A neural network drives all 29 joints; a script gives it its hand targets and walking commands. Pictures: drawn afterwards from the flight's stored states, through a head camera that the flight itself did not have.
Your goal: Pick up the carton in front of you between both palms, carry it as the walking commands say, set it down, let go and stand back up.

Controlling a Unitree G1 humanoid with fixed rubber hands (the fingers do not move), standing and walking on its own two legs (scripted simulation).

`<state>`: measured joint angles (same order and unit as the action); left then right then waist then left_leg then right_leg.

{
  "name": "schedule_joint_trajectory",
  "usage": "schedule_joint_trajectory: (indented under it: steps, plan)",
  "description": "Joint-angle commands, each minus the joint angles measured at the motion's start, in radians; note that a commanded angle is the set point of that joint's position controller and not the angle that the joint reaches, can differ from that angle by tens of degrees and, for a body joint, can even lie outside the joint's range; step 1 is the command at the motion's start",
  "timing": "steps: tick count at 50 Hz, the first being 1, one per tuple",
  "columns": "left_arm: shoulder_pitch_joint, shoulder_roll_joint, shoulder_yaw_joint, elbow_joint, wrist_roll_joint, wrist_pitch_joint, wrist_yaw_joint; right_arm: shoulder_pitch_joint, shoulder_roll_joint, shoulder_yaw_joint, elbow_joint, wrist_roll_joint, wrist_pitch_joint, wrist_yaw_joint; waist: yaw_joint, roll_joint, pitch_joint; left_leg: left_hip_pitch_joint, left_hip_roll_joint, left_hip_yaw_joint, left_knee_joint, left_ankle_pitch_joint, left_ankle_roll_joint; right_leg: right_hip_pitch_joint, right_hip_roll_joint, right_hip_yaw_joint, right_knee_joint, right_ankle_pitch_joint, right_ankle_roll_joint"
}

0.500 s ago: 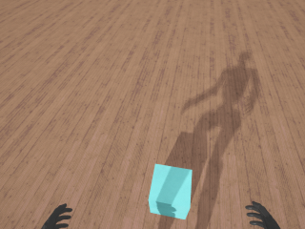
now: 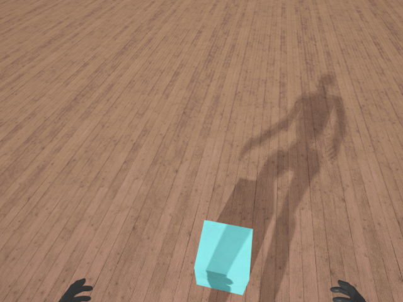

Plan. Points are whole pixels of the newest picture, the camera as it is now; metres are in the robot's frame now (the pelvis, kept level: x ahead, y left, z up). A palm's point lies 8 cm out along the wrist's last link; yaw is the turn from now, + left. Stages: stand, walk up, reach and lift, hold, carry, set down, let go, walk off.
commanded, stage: stand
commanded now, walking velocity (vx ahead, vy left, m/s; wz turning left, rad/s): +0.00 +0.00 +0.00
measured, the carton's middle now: (223, 257) +0.42 -0.06 -0.65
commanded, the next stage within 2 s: none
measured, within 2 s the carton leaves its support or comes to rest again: neither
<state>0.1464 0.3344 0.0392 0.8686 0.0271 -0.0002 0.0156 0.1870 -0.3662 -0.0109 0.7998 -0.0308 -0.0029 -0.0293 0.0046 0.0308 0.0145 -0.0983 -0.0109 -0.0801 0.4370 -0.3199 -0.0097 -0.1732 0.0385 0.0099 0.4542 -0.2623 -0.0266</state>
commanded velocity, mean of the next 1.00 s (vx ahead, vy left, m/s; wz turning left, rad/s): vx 0.00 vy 0.00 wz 0.00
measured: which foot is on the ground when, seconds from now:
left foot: down 0.00-1.00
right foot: down 0.00-1.00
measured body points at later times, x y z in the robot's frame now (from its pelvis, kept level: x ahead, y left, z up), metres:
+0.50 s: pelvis -0.02 +0.00 +0.00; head -0.02 -0.01 +0.45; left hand +0.09 +0.31 -0.10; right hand +0.09 -0.31 -0.11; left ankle -0.05 +0.13 -0.74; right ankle -0.01 -0.10 -0.74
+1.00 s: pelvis -0.02 +0.00 +0.01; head -0.02 -0.01 +0.46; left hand +0.08 +0.32 -0.10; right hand +0.07 -0.31 -0.11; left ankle -0.05 +0.13 -0.74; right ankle -0.01 -0.10 -0.74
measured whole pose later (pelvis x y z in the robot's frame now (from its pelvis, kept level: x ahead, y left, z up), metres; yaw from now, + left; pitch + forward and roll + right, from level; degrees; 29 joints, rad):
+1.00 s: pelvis -0.02 +0.00 +0.01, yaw -1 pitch -2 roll +0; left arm 0.11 0.37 0.01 1.04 0.01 -0.01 0.01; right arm 0.15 -0.40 0.01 0.99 -0.02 -0.01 -0.02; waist 0.00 0.02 0.03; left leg -0.06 -0.01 -0.06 0.34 -0.24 -0.01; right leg -0.15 0.03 0.03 0.36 -0.18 -0.02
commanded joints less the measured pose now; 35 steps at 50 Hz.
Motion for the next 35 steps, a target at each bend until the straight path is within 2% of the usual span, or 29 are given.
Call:
schedule_joint_trajectory:
  steps: [1,18,35]
  plan:
    - [-0.033,0.166,0.036,-0.037,-0.001,-0.012,0.003,-0.021,-0.147,-0.03,-0.037,0.001,-0.014,-0.004,0.0,-0.022,-0.045,-0.043,0.085,-0.055,-0.054,0.301,0.009,0.072,-0.119,0.11,-0.06,0.305,0.001]
    - [-0.054,0.189,0.024,0.049,-0.008,-0.014,-0.003,-0.04,-0.171,-0.016,0.06,0.006,-0.019,0.001,0.002,-0.026,-0.013,-0.041,0.097,-0.067,-0.115,0.219,0.015,0.069,-0.128,0.129,-0.113,0.219,-0.001]
    - [-0.066,0.205,0.01,0.102,-0.014,-0.017,-0.005,-0.048,-0.185,-0.012,0.121,0.009,-0.021,0.005,0.001,-0.027,-0.01,-0.032,0.105,-0.069,-0.139,0.206,0.019,0.066,-0.135,0.14,-0.133,0.207,-0.004]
